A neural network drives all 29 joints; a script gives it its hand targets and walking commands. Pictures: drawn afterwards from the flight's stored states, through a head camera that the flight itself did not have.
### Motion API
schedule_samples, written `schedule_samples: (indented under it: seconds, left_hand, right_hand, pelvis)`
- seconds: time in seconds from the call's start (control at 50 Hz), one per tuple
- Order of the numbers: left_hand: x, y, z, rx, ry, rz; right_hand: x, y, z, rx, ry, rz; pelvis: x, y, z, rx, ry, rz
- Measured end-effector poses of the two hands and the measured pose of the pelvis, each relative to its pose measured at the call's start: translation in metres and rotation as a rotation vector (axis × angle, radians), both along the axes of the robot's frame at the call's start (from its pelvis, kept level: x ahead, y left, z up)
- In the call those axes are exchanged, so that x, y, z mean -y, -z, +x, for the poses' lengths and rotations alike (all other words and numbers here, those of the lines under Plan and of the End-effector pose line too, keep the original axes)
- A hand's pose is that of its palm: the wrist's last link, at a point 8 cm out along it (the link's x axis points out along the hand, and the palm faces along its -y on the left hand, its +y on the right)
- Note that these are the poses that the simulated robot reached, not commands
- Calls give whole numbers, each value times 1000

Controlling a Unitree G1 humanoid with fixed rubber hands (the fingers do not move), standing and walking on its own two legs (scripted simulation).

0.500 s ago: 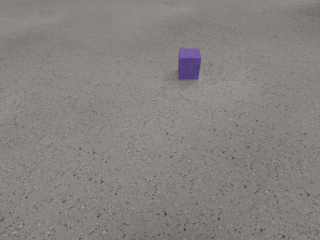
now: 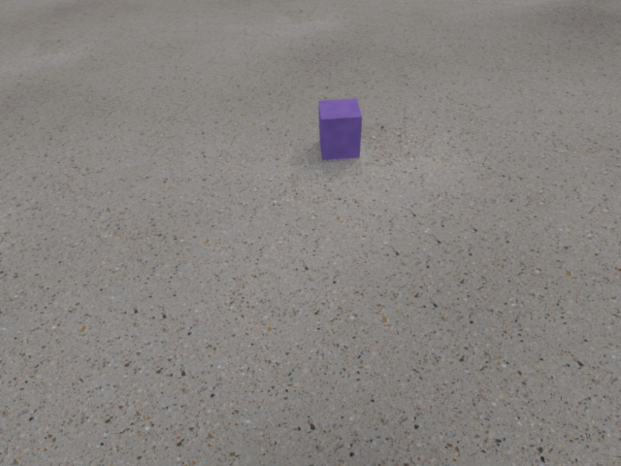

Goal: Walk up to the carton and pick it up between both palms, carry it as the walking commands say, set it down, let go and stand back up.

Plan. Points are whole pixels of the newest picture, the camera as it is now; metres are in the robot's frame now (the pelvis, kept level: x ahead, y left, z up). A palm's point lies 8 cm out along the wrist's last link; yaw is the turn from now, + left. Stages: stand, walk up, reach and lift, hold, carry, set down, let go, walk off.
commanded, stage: walk up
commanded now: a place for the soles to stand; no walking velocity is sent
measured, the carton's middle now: (339, 129) +1.89 -0.13 -0.64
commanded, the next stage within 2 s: none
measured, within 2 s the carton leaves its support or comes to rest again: neither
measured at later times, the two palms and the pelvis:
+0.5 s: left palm out of the picture +0.10 +0.17 -0.12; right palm (535, 367) +0.29 -0.31 -0.10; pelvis +0.17 -0.07 +0.00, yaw -4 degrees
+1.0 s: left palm (246, 212) +0.66 +0.16 -0.09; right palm (497, 310) +0.41 -0.31 -0.13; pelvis +0.47 -0.05 -0.01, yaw -10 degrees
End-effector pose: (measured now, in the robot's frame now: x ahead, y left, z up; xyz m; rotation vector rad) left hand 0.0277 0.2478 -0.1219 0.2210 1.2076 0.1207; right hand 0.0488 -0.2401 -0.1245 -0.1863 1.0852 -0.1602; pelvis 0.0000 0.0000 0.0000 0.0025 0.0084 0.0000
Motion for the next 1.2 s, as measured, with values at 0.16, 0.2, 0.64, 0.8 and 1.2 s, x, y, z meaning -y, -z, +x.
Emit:
schedule_samples:
  seconds: [0.16,0.2,0.64,0.8,1.2]
  left_hand:
    - [30,-3,85,186,42,63]
    - [41,4,85,189,-2,69]
    - [58,7,144,-211,-117,1]
    - [24,23,324,-125,70,23]
    - [111,18,673,305,204,-21]
  right_hand:
    - [76,28,0,-74,33,-27]
    - [89,31,23,-64,8,-27]
    - [47,-8,331,137,-138,23]
    - [43,3,397,166,11,-29]
    - [91,39,482,-116,114,7]
  pelvis:
    - [52,22,46,25,44,28]
    - [61,28,55,36,40,18]
    - [51,12,260,-8,81,-28]
    - [31,26,355,2,146,18]
    - [75,41,558,106,140,-40]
